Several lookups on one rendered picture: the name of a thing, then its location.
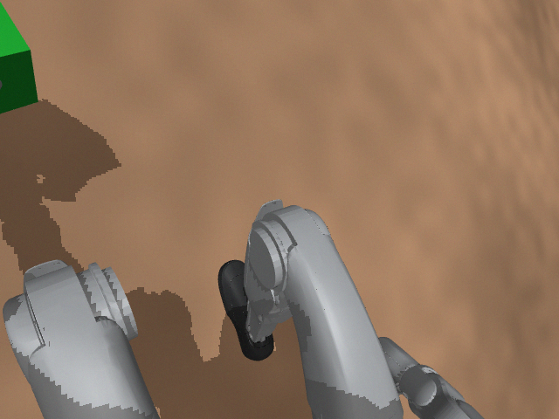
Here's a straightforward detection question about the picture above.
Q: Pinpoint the right robot arm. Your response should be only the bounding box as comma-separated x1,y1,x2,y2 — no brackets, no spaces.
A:
399,365,484,419

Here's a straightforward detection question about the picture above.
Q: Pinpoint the right robot foot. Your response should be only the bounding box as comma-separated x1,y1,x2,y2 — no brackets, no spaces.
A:
218,260,274,361

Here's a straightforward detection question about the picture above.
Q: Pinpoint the right robot hand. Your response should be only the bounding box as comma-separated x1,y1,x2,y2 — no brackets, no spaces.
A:
378,337,420,395

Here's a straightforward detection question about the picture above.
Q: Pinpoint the carton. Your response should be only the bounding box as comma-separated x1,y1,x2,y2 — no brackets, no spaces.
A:
0,2,38,113

